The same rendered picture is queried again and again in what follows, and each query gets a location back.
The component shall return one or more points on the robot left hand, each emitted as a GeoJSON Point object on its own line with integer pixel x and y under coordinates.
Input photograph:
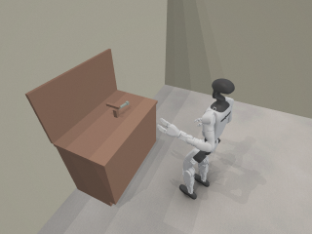
{"type": "Point", "coordinates": [171, 131]}

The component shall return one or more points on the counter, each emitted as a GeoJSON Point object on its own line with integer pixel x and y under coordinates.
{"type": "Point", "coordinates": [101, 145]}

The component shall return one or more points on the right robot upper arm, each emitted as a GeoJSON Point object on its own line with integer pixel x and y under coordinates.
{"type": "Point", "coordinates": [231, 101]}

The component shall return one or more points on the tap lever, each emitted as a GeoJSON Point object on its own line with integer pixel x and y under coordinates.
{"type": "Point", "coordinates": [124, 104]}

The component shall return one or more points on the right robot foot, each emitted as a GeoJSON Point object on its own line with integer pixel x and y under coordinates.
{"type": "Point", "coordinates": [199, 179]}

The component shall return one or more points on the left robot forearm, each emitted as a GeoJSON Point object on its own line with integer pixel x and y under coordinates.
{"type": "Point", "coordinates": [198, 143]}

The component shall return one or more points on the left robot upper arm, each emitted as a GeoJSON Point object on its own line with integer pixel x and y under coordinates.
{"type": "Point", "coordinates": [208, 122]}

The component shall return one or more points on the left robot thigh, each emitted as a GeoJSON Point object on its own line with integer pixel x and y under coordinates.
{"type": "Point", "coordinates": [192, 158]}

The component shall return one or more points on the robot right hand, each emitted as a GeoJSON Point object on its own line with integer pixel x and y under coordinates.
{"type": "Point", "coordinates": [199, 120]}

